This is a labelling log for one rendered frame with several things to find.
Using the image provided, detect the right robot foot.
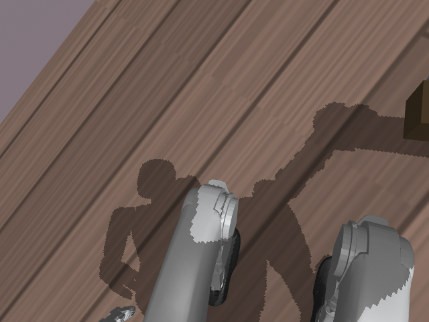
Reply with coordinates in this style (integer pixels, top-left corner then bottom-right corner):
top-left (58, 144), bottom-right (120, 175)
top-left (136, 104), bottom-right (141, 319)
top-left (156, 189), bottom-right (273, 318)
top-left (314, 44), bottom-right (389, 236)
top-left (310, 256), bottom-right (332, 322)

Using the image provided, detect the left robot foot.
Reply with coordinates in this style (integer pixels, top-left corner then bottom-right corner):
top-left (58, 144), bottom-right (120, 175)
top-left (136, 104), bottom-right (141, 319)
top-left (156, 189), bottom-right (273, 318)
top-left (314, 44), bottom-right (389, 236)
top-left (208, 228), bottom-right (241, 307)

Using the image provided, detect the left robot hand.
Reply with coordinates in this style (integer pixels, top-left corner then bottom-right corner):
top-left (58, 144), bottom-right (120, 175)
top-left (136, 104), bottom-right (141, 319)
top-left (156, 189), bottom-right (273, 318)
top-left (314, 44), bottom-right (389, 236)
top-left (99, 306), bottom-right (135, 322)

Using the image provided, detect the carton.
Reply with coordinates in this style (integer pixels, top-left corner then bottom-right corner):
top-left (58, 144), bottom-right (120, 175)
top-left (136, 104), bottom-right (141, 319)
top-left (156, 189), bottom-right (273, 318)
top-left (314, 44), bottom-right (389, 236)
top-left (403, 80), bottom-right (429, 142)

